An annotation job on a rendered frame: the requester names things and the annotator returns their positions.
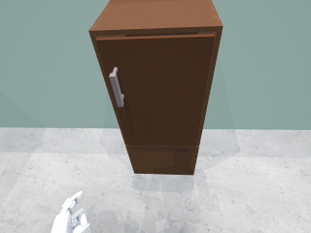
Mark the left robot hand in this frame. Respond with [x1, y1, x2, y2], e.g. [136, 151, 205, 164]
[51, 191, 91, 233]

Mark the handle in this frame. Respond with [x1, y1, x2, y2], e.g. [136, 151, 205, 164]
[109, 67, 124, 108]

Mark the cupboard door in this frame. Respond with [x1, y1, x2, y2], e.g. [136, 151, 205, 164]
[95, 34, 216, 147]

